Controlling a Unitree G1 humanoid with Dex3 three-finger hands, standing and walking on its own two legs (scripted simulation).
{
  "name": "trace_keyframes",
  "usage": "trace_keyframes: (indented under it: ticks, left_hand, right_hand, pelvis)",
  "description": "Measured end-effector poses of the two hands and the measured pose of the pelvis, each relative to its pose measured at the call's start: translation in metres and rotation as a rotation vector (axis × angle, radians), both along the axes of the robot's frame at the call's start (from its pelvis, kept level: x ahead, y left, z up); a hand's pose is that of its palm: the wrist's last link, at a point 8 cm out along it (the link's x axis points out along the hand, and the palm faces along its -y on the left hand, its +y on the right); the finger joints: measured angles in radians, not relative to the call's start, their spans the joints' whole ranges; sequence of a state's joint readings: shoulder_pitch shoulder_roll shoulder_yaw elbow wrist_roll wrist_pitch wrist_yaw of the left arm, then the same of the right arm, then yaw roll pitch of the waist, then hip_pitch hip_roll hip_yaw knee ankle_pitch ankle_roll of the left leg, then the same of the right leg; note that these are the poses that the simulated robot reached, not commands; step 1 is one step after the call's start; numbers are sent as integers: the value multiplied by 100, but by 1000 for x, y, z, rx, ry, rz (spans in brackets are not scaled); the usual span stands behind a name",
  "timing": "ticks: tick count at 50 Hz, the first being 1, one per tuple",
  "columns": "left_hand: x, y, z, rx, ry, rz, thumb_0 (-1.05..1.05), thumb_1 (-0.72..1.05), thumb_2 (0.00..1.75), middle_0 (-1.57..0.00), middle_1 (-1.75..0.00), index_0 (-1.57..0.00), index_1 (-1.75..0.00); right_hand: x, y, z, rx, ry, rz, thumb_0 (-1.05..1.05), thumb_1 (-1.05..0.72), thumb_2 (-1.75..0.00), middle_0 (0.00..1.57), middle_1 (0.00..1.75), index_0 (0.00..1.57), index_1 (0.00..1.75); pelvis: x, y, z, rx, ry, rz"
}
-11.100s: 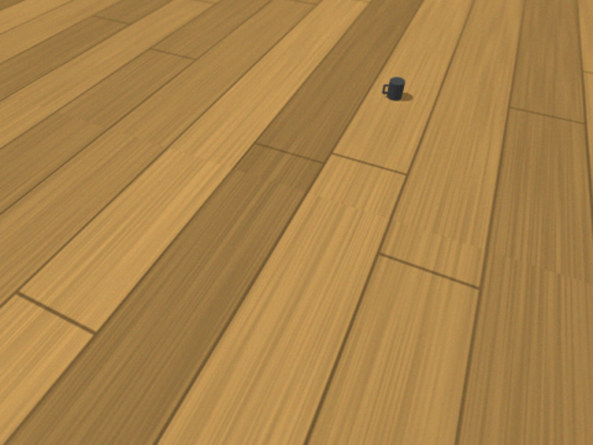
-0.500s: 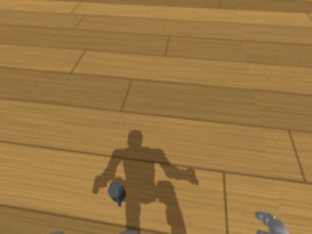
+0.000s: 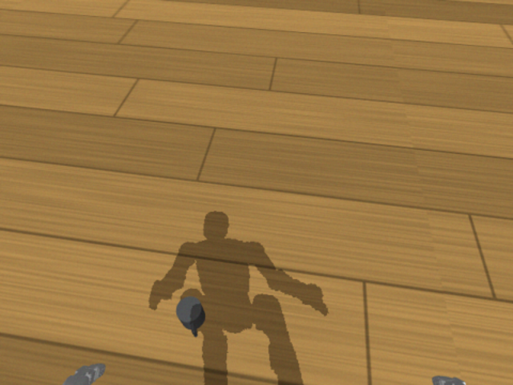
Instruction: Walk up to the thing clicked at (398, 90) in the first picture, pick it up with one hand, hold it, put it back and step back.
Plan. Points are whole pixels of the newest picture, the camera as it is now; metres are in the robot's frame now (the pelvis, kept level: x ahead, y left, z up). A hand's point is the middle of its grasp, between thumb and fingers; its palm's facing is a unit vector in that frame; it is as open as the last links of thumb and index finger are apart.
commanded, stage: walk up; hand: left
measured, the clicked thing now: (192, 317) +0.41 +0.25 -0.72
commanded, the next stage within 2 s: none
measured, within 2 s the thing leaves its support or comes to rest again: neither
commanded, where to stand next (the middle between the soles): +0.04 +0.02 m, yaw +0 degrees
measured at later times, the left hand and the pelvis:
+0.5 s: hand out of the picture +0.05 +0.26 -0.15, palm faces +0.01 -0.93 -0.37, open 7.4 cm; pelvis -0.01 +0.00 +0.00, yaw +1 degrees
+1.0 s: hand out of the picture +0.08 +0.34 -0.17, palm faces -0.01 -0.93 -0.38, open 7.4 cm; pelvis -0.01 +0.05 -0.01, yaw +1 degrees
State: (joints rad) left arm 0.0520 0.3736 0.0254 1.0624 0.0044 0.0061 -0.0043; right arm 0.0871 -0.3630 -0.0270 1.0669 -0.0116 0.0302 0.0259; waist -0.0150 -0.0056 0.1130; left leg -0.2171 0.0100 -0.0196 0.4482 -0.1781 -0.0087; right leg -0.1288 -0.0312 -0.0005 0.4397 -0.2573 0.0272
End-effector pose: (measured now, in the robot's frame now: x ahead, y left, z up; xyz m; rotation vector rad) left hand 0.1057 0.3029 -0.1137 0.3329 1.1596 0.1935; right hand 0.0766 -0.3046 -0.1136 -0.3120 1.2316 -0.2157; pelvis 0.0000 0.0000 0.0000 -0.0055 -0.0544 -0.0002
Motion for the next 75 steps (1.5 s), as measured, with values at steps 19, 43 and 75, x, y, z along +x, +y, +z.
trace_keyframes:
  ticks: [19, 43, 75]
  left_hand:
    - [-56, 5, -1, 7, 71, 60, 1, 90, 90, -21, -30, -20, -30]
    - [-49, 80, -16, 87, 23, 38, 1, 90, 90, -21, -30, -20, -30]
    - [-18, -14, 9, 52, -148, -19, 1, 90, 89, -21, -30, -21, -30]
  right_hand:
    - [11, 10, -1, 29, -39, 38, 0, -91, -90, 20, 30, 21, 30]
    - [-25, 34, -9, -59, -9, 54, 0, -91, -90, 20, 30, 20, 30]
    - [-19, -15, -30, -25, -14, 95, 0, -91, -90, 20, 30, 21, 30]
  pelvis:
    - [-9, 0, 1, -5, 5, 16]
    - [-19, 51, -24, 25, 7, 48]
    - [-27, -6, -23, 1, 1, 44]
